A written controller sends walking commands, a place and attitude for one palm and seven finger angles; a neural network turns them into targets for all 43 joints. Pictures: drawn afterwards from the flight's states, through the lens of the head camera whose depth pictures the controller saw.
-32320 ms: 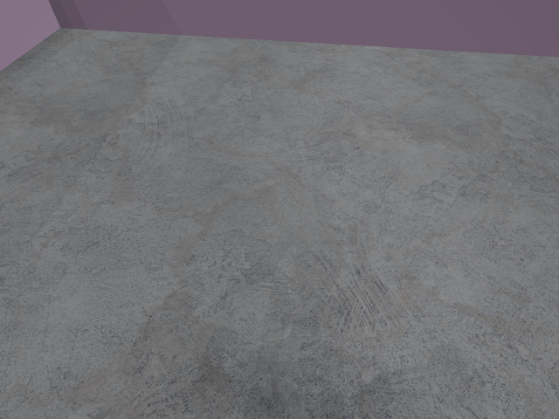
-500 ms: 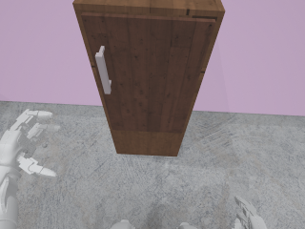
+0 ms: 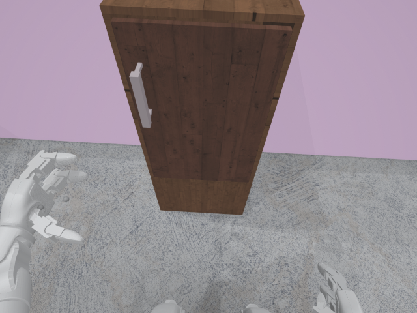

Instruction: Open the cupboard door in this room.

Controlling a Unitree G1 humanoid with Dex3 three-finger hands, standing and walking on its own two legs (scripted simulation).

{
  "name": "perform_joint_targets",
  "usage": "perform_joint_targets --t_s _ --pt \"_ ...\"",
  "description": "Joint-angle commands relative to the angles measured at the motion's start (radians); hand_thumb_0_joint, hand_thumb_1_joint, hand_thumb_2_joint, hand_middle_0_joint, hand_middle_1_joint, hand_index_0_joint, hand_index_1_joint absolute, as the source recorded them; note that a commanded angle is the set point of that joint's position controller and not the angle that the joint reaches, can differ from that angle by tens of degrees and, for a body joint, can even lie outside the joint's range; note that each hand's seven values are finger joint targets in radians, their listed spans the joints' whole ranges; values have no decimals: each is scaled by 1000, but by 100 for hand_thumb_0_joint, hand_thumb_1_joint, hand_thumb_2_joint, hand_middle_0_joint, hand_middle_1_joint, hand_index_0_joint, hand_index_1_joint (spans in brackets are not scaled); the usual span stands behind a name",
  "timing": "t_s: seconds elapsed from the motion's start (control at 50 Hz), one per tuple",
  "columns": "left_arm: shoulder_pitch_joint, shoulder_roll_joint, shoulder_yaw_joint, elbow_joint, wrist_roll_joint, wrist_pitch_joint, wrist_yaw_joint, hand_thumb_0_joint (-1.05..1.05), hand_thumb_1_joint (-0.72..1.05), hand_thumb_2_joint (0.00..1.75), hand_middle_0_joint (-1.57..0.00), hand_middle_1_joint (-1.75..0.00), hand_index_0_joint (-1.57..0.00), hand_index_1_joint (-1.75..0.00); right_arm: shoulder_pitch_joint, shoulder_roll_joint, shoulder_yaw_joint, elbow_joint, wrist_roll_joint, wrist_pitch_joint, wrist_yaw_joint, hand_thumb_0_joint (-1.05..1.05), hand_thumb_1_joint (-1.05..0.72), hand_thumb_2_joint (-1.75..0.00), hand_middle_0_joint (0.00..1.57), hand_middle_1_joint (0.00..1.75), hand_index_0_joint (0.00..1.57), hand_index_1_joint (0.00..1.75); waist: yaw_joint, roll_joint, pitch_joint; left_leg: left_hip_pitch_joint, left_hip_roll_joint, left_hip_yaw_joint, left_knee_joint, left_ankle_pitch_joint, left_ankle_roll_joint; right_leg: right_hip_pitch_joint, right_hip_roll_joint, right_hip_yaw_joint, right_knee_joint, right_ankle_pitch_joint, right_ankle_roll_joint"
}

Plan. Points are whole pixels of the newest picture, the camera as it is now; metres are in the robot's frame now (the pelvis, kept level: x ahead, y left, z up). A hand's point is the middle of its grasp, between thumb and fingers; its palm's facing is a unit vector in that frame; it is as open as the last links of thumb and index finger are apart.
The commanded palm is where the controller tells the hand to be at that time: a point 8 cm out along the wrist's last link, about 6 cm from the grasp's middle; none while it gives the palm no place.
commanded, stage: move the hooked fingers beside the handle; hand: left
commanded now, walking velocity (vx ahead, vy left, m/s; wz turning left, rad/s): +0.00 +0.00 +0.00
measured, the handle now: (143, 96) +0.59 +0.20 +0.05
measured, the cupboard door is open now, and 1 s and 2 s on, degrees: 0 0 0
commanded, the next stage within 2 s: none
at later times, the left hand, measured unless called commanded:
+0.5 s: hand (85, 162) +0.37 +0.26 +0.07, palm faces +0.00 -1.00 -0.01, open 14.0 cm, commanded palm +0.35 +0.32 +0.06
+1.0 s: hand (102, 135) +0.45 +0.25 +0.06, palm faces -0.02 -1.00 +0.00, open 14.0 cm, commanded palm +0.43 +0.31 +0.06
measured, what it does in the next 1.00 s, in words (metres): stands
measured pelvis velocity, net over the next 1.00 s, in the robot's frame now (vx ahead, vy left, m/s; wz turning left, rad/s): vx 0.00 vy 0.01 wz -0.03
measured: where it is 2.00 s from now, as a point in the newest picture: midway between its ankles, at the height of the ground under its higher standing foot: outside the picture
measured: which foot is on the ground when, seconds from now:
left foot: down 0.00-1.00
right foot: down 0.00-1.00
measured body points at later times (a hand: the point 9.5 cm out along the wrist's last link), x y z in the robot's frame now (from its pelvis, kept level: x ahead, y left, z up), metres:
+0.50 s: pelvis +0.00 +0.00 -0.01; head +0.07 +0.01 +0.44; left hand +0.37 +0.32 +0.07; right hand +0.09 -0.26 -0.10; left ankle +0.01 +0.12 -0.69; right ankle +0.02 -0.12 -0.69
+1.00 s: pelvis +0.00 +0.01 -0.02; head +0.10 +0.04 +0.42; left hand +0.44 +0.31 +0.06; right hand +0.05 -0.26 -0.12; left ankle +0.01 +0.12 -0.69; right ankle +0.02 -0.12 -0.69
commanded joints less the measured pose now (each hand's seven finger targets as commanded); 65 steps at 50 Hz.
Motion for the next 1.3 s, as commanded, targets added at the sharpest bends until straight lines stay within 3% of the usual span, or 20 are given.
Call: perform_joint_targets --t_s 0.0,0.06,0.12,0.16,0.26,0.34,0.42,0.54,0.58,0.6,0.66,0.72,0.8,0.86,0.9,0.98,1.06,1.12,1.2,1.28 --pt "-315 272 74 -165 -13 -70 13 0 -50 30 -30 -120 -30 -120 -5 -152 -61 -117 -1 -51 -15 0 -90 -90 20 30 20 30 -15 58 -236 92 -43 -3 -132 214 26 128 32 51 -126 176 -10" --pt "-384 259 43 -147 -4 -75 14 0 -50 30 -30 -120 -30 -120 0 -154 -60 -112 0 -49 -18 0 -90 -90 20 30 20 30 -23 57 -239 96 -42 -6 -129 217 27 116 34 48 -117 179 -13" --pt "-451 297 59 -80 19 -66 18 0 -50 30 -30 -120 -30 -120 3 -156 -58 -99 1 -37 -18 0 -90 -90 20 30 20 30 -26 66 -243 73 -41 -4 -129 195 25 113 27 54 -118 158 -10" --pt "-438 309 73 -77 18 -67 17 0 -50 30 -30 -120 -30 -120 10 -156 -59 -106 -2 -33 -15 0 -90 -90 20 30 20 30 -7 99 -284 94 -42 0 -124 244 25 134 31 53 -103 208 -17" --pt "-500 333 90 27 26 -64 24 0 -50 30 -30 -120 -30 -120 33 -159 -60 -97 -3 -8 -10 0 -90 -90 20 30 20 30 -16 40 -272 49 -39 3 -117 246 25 137 32 56 -100 225 -12" --pt "-550 336 80 55 48 -77 29 0 -50 30 -30 -120 -30 -120 49 -161 -66 -94 -3 8 -2 0 -90 -90 20 30 20 30 -22 79 -300 56 -38 7 -120 246 24 121 31 54 -94 227 -10" --pt "-609 342 80 96 50 -90 28 0 -50 30 -30 -120 -30 -120 73 -166 -70 -80 -5 25 2 0 -90 -90 20 30 20 30 -38 48 -320 53 -34 8 -110 260 28 116 34 53 -90 249 -6" --pt "-692 384 97 149 74 -112 35 0 -50 30 -30 -120 -30 -120 99 -171 -75 -59 -9 48 4 0 -90 -90 20 30 20 30 -40 88 -353 60 -32 7 -102 287 28 107 34 53 -78 270 -10" --pt "-706 420 125 171 79 -117 35 0 -50 30 -30 -120 -30 -120 111 -174 -77 -54 -13 59 6 0 -90 -90 20 30 20 30 -38 72 -377 59 -30 5 -93 311 29 119 38 54 -70 294 -11" --pt "-728 394 97 187 83 -118 32 0 -50 30 -30 -120 -30 -120 109 -171 -75 -54 -11 63 7 0 -90 -90 20 30 20 30 -49 74 -359 50 -31 6 -94 298 29 106 38 54 -72 284 -9" --pt "-778 404 92 229 89 -122 33 0 -50 30 -30 -120 -30 -120 121 -177 -75 -48 -11 76 7 0 -90 -90 20 30 20 30 -57 76 -339 48 -26 -1 -92 295 30 73 42 46 -67 270 -14" --pt "-843 373 55 251 109 -126 45 0 -50 30 -30 -120 -30 -120 135 -175 -79 -38 -14 86 13 0 -90 -90 20 30 20 30 -68 122 -365 100 -22 -10 -90 307 24 18 42 36 -64 250 -14" --pt "-908 408 71 346 128 -126 62 0 -50 30 -30 -120 -30 -120 150 -183 -75 -24 -16 107 14 0 -90 -90 20 30 20 30 -83 65 -350 51 -19 -12 -80 276 28 3 42 36 -59 231 -10" --pt "-985 423 63 338 151 -143 74 0 -50 30 -30 -120 -30 -120 160 -184 -76 -24 -21 118 17 0 -90 -90 20 30 20 30 -86 126 -389 83 -19 -18 -67 299 26 -23 43 36 -41 233 -16" --pt "-1003 428 65 356 159 -148 82 0 -50 30 -30 -120 -30 -120 169 -184 -76 -18 -24 127 20 0 -90 -90 20 30 20 30 -91 131 -419 105 -17 -21 -60 324 23 -31 43 34 -40 244 -12" --pt "-1039 473 88 438 175 -142 89 0 -50 30 -30 -120 -30 -120 184 -189 -69 -11 -27 148 21 0 -90 -90 20 30 20 30 -102 95 -400 54 -13 -21 -51 317 28 -29 46 35 -33 253 -10" --pt "-1083 527 115 451 189 -145 93 0 -50 30 -30 -120 -30 -120 204 -196 -70 -8 -34 163 23 0 -90 -90 20 30 20 30 -105 117 -442 56 -12 -23 -33 347 29 -27 48 39 -21 276 -11" --pt "-1148 528 93 474 201 -141 88 0 -50 30 -30 -120 -30 -120 213 -196 -66 1 -34 175 24 0 -90 -90 20 30 20 30 -129 130 -419 35 -9 -24 -27 318 29 -56 47 39 -25 253 -6" --pt "-1190 506 67 490 204 -136 88 0 -50 30 -30 -120 -30 -120 234 -198 -66 15 -39 187 27 0 -90 -90 20 30 20 30 -148 165 -448 86 -3 -33 -15 363 26 -105 51 33 -22 259 -6" --pt "-1217 564 99 530 219 -123 95 0 -50 30 -30 -120 -30 -120 258 -207 -62 22 -45 204 28 0 -90 -90 20 30 20 30 -152 158 -463 62 -3 -36 -6 371 30 -98 52 32 -17 271 -6"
